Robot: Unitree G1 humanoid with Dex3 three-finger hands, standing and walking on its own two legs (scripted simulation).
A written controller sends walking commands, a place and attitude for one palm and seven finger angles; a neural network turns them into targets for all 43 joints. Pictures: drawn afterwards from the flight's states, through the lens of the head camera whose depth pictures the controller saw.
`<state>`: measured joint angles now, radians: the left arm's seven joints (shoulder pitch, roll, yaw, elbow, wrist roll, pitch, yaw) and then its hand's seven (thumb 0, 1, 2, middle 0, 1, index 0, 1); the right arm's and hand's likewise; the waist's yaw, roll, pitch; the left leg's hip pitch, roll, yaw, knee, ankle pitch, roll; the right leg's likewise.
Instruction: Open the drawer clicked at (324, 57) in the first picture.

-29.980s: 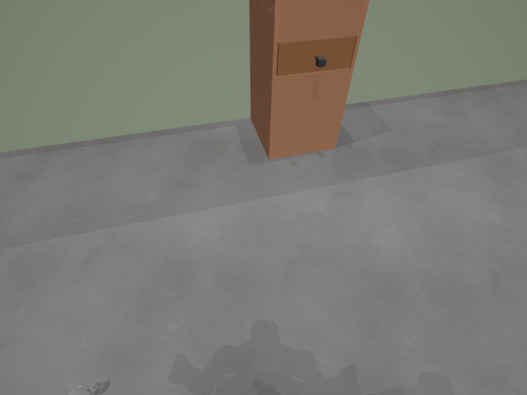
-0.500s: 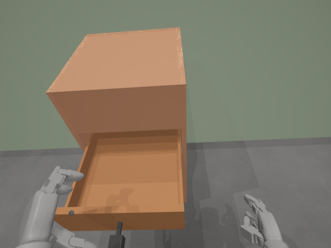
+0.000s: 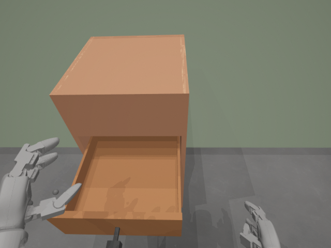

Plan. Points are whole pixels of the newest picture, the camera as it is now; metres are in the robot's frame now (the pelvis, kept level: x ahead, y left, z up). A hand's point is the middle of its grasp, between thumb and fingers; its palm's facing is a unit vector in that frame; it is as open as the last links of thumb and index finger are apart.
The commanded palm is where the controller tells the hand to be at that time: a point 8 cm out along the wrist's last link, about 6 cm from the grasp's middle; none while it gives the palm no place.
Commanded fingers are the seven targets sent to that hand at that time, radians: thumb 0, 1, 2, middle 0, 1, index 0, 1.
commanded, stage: draw the hand back to the body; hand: left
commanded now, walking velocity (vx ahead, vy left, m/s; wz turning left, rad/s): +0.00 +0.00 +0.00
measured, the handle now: (115, 242) +0.18 +0.18 -0.17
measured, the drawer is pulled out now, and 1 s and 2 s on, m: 0.30 0.30 0.30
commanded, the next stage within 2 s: step back with the hand held close in 0.40 s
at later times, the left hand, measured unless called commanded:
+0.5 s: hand (50, 187) +0.18 +0.23 +0.16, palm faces +0.38 -0.82 -0.43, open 7.5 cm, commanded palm +0.13 +0.27 +0.18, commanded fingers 0.00 0.90 0.90 -0.20 -0.30 -0.20 -0.30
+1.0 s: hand (35, 199) +0.15 +0.24 +0.16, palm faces +0.29 -0.79 -0.54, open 7.4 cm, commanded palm +0.08 +0.28 +0.18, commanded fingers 0.00 0.90 0.90 -0.20 -0.30 -0.20 -0.30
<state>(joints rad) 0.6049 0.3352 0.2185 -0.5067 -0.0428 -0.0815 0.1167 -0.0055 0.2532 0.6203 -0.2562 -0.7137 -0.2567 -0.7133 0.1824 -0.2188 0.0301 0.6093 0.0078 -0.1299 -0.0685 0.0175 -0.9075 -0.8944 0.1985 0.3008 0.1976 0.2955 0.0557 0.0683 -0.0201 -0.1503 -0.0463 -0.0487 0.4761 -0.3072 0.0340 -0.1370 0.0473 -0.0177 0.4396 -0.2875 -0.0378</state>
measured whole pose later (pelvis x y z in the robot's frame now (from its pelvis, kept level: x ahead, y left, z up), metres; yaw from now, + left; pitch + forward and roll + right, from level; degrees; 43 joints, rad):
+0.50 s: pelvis -0.01 -0.01 +0.00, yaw +0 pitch -2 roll -1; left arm 0.56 0.34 0.28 -0.48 -0.06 -0.09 0.11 0.01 0.87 0.89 -0.21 -0.31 -0.21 -0.31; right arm 0.16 -0.22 0.03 0.63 0.01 -0.10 -0.06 0.02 -0.91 -0.89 0.20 0.30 0.20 0.30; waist 0.06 0.08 -0.01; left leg -0.11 -0.03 -0.05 0.43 -0.28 0.02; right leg -0.10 0.06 -0.02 0.39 -0.25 -0.05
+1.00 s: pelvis -0.05 +0.00 +0.00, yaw +0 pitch +3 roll -1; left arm 0.67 0.45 0.39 -0.65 -0.03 -0.17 0.15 0.01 0.89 0.90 -0.21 -0.30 -0.22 -0.30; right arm 0.15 -0.21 -0.02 0.54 0.00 -0.02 -0.08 0.02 -0.91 -0.89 0.20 0.30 0.20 0.30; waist -0.02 -0.02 0.03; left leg -0.32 -0.05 -0.05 0.51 -0.24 0.04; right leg -0.31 0.04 -0.02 0.49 -0.23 -0.03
